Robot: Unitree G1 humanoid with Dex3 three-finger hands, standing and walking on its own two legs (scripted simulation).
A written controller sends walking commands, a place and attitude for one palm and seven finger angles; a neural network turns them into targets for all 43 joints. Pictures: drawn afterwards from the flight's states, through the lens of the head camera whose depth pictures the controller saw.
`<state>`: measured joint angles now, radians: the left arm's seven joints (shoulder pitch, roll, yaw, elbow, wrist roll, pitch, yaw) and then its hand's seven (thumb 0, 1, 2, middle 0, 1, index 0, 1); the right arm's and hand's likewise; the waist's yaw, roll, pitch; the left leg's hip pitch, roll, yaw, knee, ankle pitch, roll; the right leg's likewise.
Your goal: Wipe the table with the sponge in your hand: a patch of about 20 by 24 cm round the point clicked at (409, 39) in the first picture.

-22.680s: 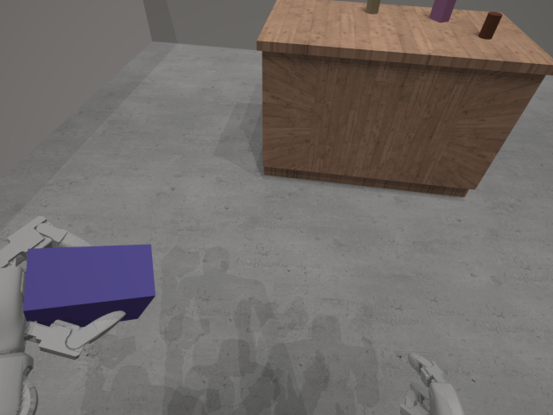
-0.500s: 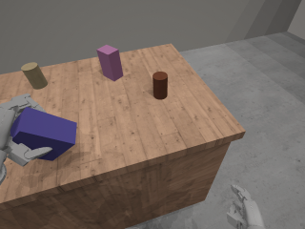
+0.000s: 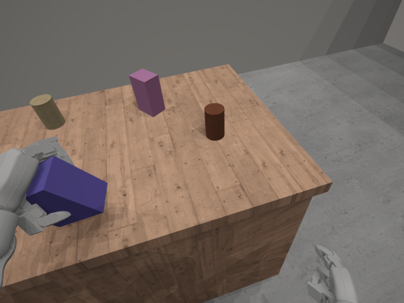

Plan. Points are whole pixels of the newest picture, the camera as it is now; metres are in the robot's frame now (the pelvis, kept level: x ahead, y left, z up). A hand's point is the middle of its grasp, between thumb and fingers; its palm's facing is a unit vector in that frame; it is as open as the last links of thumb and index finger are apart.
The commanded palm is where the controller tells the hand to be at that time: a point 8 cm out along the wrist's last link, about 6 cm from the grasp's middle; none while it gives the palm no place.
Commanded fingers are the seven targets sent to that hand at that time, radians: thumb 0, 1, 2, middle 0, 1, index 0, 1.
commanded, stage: turn the palm down, sponge in hand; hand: left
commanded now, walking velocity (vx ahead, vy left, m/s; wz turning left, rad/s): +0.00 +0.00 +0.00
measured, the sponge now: (66, 198) +0.24 +0.27 +0.14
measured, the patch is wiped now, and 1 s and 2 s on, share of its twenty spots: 0.00 0.00 0.00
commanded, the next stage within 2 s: move the sponge above the wiping area in 1.12 s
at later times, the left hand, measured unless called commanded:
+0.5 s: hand (21, 181) +0.23 +0.32 +0.19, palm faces +0.23 -0.15 -0.96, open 9.8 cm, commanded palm +0.18 +0.31 +0.26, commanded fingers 0.00 0.10 1.30 -1.20 -1.60 -1.20 -1.60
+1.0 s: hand (28, 191) +0.21 +0.29 +0.19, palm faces +0.19 -0.06 -0.98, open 9.8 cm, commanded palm +0.16 +0.29 +0.26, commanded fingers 0.00 0.10 1.30 -1.20 -1.60 -1.20 -1.60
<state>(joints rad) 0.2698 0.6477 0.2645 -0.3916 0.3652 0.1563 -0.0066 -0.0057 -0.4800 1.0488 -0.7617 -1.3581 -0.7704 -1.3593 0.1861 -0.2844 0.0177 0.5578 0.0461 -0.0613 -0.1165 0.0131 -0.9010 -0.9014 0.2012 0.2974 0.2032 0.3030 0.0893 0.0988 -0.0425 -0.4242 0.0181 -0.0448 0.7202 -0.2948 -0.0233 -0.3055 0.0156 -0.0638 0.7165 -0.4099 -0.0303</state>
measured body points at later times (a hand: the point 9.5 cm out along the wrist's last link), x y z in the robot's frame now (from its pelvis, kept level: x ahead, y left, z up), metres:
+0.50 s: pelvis -0.01 +0.03 +0.01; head -0.02 -0.01 +0.46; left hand +0.21 +0.32 +0.24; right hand +0.25 -0.15 -0.05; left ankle +0.05 +0.13 -0.71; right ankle -0.02 -0.10 -0.71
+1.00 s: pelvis -0.02 +0.01 +0.02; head -0.05 -0.05 +0.46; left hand +0.20 +0.29 +0.24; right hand +0.25 -0.16 -0.04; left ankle +0.05 +0.13 -0.71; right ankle -0.02 -0.10 -0.71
